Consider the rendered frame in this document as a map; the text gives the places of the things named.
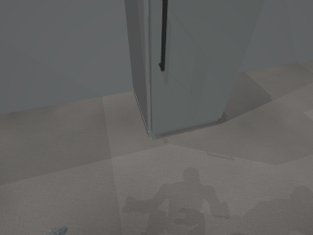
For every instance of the handle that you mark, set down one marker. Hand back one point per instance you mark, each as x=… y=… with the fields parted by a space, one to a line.
x=163 y=34

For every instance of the fridge door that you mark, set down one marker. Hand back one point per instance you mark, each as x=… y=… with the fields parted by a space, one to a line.
x=206 y=41

